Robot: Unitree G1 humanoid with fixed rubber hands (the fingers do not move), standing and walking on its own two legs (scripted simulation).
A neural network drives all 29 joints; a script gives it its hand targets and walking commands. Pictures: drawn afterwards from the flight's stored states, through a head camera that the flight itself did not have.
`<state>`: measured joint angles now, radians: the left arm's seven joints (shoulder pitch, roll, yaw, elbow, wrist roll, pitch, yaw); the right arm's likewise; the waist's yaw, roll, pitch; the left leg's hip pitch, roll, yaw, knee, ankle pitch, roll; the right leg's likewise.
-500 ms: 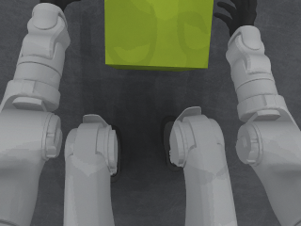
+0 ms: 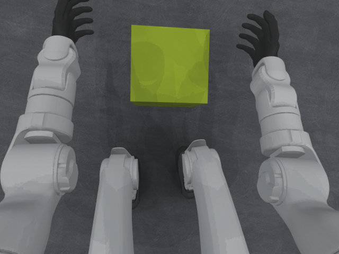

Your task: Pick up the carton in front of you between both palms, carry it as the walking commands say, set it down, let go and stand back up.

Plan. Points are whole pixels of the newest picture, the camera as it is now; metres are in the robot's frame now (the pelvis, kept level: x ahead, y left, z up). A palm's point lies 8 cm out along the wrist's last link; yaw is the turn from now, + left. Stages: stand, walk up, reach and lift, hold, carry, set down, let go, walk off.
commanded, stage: set down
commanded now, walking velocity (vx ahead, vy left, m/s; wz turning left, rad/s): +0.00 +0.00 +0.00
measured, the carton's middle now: (166, 74) +0.51 -0.05 -0.38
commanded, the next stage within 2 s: let go in 0.38 s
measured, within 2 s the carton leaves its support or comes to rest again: neither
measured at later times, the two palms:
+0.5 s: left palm out of the picture +0.52 +0.17 +0.04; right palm (323, 31) +0.47 -0.23 +0.04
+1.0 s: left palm out of the picture +0.37 +0.21 +0.15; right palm out of the picture +0.34 -0.24 +0.16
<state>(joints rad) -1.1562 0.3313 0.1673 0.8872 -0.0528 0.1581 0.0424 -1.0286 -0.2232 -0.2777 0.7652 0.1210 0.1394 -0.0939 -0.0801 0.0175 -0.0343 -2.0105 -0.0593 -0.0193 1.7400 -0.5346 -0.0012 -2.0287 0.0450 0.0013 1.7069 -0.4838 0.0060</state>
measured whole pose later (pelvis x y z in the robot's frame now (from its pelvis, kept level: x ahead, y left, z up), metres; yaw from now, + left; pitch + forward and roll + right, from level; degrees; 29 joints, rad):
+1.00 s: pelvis +0.10 -0.01 +0.24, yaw +0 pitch +22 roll +0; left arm -0.13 0.18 0.13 0.59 0.04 0.00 0.00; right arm -0.05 -0.19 -0.09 0.53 0.02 -0.01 0.07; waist -0.05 -0.02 -0.08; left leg -0.74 -0.03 -0.05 0.67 -0.32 0.00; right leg -0.77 0.04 0.03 0.67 -0.29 -0.02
